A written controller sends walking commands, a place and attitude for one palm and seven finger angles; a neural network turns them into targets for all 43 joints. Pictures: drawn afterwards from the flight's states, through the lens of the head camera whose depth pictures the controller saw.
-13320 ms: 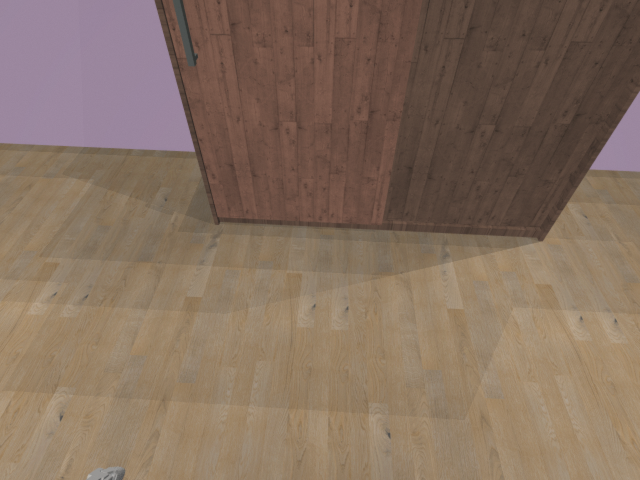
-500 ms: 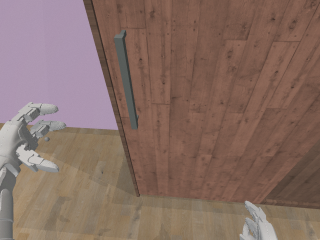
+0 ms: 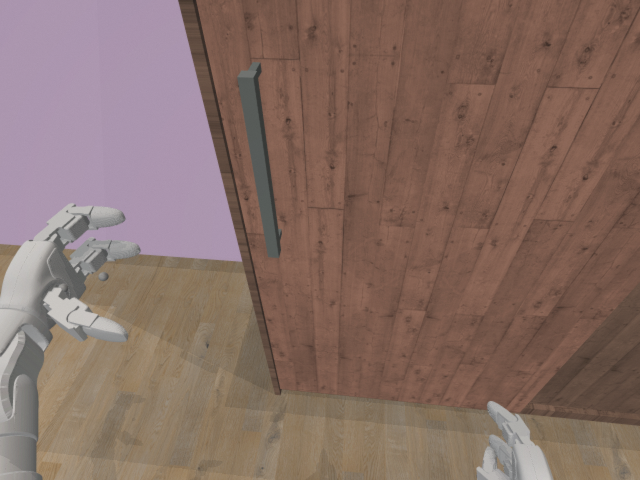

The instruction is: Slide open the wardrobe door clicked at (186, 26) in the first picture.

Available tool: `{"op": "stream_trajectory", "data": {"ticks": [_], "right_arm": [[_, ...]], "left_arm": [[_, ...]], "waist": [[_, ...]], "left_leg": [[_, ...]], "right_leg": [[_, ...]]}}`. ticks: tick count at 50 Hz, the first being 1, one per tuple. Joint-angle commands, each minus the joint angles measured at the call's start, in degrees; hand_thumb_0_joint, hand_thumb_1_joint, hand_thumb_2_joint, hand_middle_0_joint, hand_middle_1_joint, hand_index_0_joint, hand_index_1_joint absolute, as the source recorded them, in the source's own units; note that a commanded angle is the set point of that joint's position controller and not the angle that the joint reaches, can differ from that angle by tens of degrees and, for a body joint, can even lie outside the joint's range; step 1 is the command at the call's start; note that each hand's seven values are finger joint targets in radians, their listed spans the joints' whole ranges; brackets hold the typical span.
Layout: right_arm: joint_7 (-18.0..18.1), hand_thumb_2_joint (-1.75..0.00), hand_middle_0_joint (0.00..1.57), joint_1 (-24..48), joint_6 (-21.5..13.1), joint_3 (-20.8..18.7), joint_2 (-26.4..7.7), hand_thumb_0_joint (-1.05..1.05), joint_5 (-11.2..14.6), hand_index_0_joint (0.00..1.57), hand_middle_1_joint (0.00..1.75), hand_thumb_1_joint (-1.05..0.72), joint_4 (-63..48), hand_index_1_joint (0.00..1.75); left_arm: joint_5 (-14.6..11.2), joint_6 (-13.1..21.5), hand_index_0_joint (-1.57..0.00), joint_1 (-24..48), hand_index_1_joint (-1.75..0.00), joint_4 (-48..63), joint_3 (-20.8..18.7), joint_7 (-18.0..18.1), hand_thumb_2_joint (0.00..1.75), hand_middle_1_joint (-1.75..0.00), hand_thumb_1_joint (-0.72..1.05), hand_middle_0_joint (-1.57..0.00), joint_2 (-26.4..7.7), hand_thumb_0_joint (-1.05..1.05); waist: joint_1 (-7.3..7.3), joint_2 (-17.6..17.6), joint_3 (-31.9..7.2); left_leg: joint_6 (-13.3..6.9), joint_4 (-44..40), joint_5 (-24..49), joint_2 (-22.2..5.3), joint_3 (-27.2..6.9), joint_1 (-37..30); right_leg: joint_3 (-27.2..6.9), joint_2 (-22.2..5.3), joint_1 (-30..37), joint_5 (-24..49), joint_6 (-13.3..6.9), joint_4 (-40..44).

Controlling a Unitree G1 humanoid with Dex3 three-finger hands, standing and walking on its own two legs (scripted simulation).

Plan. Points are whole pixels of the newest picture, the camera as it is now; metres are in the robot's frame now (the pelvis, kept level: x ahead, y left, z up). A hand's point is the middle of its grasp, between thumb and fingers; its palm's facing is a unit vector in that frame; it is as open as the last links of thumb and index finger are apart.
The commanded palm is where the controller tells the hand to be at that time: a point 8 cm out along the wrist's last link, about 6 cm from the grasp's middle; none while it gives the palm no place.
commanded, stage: move the hooked fingers beside the handle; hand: left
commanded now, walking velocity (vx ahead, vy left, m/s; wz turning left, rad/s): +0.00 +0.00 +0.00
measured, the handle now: (266, 173) +0.50 +0.14 +0.13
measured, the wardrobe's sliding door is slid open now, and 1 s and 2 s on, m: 0.00 0.00 0.00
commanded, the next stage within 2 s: none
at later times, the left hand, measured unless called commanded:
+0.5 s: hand (147, 245) +0.33 +0.25 +0.14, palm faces +0.04 -1.00 -0.01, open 14.0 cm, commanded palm +0.31 +0.29 +0.15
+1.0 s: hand (181, 217) +0.39 +0.23 +0.14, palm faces +0.01 -1.00 +0.00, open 14.0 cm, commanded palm +0.37 +0.27 +0.14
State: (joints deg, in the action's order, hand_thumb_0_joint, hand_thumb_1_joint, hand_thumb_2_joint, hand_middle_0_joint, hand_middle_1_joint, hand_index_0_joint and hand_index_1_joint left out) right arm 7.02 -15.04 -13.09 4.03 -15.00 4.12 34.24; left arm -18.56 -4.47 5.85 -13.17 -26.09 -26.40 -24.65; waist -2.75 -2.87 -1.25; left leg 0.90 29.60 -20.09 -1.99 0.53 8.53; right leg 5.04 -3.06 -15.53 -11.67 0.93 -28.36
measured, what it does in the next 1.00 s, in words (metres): stands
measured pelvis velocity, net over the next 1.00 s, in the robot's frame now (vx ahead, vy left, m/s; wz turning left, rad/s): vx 0.00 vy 0.00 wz -0.02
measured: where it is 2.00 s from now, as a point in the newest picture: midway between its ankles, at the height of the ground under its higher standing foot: outside the picture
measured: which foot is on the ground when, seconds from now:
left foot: down 0.00-1.00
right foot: down 0.00-1.00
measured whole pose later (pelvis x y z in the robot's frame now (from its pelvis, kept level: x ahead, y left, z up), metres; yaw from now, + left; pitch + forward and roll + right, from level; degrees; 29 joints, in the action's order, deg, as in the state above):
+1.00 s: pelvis +0.00 +0.00 +0.00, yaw -1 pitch +4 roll +0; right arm 6.5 -17.2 -8.6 3.2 -15.4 3.6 36.0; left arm -13.0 1.3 29.0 -36.1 -20.3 -20.2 -23.6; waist 0.2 -1.4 -1.8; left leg 0.7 30.9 -20.1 -1.7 1.6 14.4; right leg 3.7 -3.2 -22.0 -11.5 1.0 -30.0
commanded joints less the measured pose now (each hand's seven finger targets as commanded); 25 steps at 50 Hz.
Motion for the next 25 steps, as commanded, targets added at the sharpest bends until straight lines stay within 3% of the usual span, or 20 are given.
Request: {"op": "stream_trajectory", "data": {"ticks": [1,3,5,6,9,12,13,18,19,23,24,25], "right_arm": [[1.4,-0.9,0.2,5.1,-2.87,-2.83,-7.22,0.0,-0.18,0.2,0.3,-0.9,-8.52,0.3],[1.68,-0.9,0.2,5.09,-2.89,-2.73,-7.12,0.0,-0.16,0.2,0.3,-0.9,-8.36,0.3],[1.76,-0.9,0.2,4.9,-2.79,-2.75,-7.16,0.0,-0.29,0.2,0.3,-0.9,-8.04,0.3],[1.74,-0.9,0.2,4.98,-2.88,-2.55,-7.02,0.0,-0.29,0.2,0.3,-0.9,-8.16,0.3],[1.45,-0.9,0.2,4.07,-2.56,-2.82,-7.44,0.0,-0.62,0.2,0.3,-0.9,-7.79,0.3],[1.03,-0.9,0.2,4.43,-2.23,-2.77,-7.17,0.0,-0.35,0.2,0.3,-0.9,-8.2,0.3],[0.97,-0.9,0.2,4.23,-2.18,-2.95,-7.3,0.0,-0.33,0.2,0.3,-0.9,-8.29,0.3],[0.47,-0.9,0.2,3.58,-1.65,-3.29,-7.37,0.0,-0.51,0.2,0.3,-0.9,-8.53,0.3],[0.37,-0.9,0.2,3.4,-1.35,-3.32,-7.56,0.0,-0.58,0.2,0.3,-0.9,-8.41,0.3],[0.78,-0.9,0.2,3.19,-0.99,-3.4,-7.54,0.0,-0.23,0.2,0.3,-0.9,-8.02,0.3],[0.9,-0.9,0.2,3.05,-0.94,-3.45,-7.53,0.0,-0.4,0.2,0.3,-0.9,-8.01,0.3],[1.04,-0.9,0.2,2.81,-0.91,-3.55,-7.63,0.0,-0.32,0.2,0.3,-0.9,-7.8,0.3]], "left_arm": [[-0.99,3.9,-0.3,22.56,-1.2,9.45,-2.58,0.51,0.3,-1.2,-0.5,-0.3,-14.67,0.0],[-0.19,4.56,-0.3,26.12,-1.2,9.04,-1.64,1.03,0.3,-1.2,-0.5,-0.3,-14.87,0.0],[0.17,5.15,-0.3,28.16,-1.2,8.27,-1.9,1.65,0.3,-1.2,-0.5,-0.3,-15.82,0.0],[0.31,5.42,-0.3,29.01,-1.2,8.04,-0.15,1.7,0.3,-1.2,-0.5,-0.3,-13.87,0.0],[0.43,5.42,-0.3,25.09,-1.2,4.04,-3.49,2.33,0.3,-1.2,-0.5,-0.3,-16.74,0.0],[0.66,5.06,-0.3,27.25,-1.2,3.54,-1.48,2.41,0.3,-1.2,-0.5,-0.3,-14.64,0.0],[0.92,5.16,-0.3,27.74,-1.2,3.8,-2.03,2.73,0.3,-1.2,-0.5,-0.3,-15.35,0.0],[0.78,5.38,-0.3,26.08,-1.2,3.68,-3.1,3.57,0.3,-1.2,-0.5,-0.3,-15.26,0.0],[0.7,5.21,-0.3,25.2,-1.2,2.55,-3.04,3.66,0.3,-1.2,-0.5,-0.3,-15.16,0.0],[1.5,5.59,-0.3,32.79,-1.2,3.13,-0.44,3.9,0.3,-1.2,-0.5,-0.3,-14.08,0.0],[1.51,5.91,-0.3,33.52,-1.2,2.94,0.24,4.13,0.3,-1.2,-0.5,-0.3,-13.55,0.0],[1.65,6.22,-0.3,34.46,-1.2,2.79,-0.64,4.37,0.3,-1.2,-0.5,-0.3,-14.89,0.0]], "waist": [[1.7,-0.63,-7.41],[1.93,-2.78,-8.46],[1.96,-2.48,-9.53],[2.08,-3.01,-9.63],[0.57,-0.32,-11.0],[1.02,-2.05,-10.34],[0.95,-2.41,-11.23],[0.5,-0.22,-12.68],[0.45,2.02,-12.05],[2.06,-1.66,-11.26],[2.18,0.14,-11.85],[2.22,-0.51,-12.74]], "left_leg": [[-1.56,-5.26,11.97,2.25,-0.22,5.46],[-1.34,-5.36,11.71,2.39,-0.31,5.07],[-1.38,-5.32,11.66,2.25,-0.29,5.12],[-1.28,-5.39,12.4,2.33,-0.4,4.98],[-1.24,-5.12,14.64,2.17,-0.27,6.25],[-1.08,-5.33,14.53,2.24,0.09,6.58],[-1.02,-5.23,15.11,2.26,0.15,6.39],[-1.03,-5.0,17.48,2.06,0.61,6.61],[-1.24,-4.89,17.2,1.89,0.78,7.32],[-1.14,-4.92,14.69,2.09,0.87,6.67],[-1.36,-4.8,14.64,1.92,0.87,6.49],[-1.44,-4.67,14.25,2.0,0.79,6.26]], "right_leg": [[-1.32,2.42,7.1,6.11,-1.44,2.66],[-1.22,2.3,6.97,5.61,-1.6,2.48],[-1.41,2.16,7.62,5.39,-1.62,2.65],[-1.24,2.18,7.66,6.39,-1.8,2.25],[-1.14,2.17,9.87,8.96,-1.97,1.65],[-1.21,1.95,8.69,9.64,-2.0,1.4],[-1.18,1.92,9.02,10.16,-2.04,1.14],[-1.15,2.03,10.27,13.33,-1.98,0.53],[-1.26,2.11,10.45,13.15,-1.88,0.72],[-1.63,1.99,7.65,10.73,-1.85,1.07],[-1.79,2.06,8.07,10.45,-1.78,1.15],[-2.01,1.99,8.04,10.12,-1.75,1.25]]}}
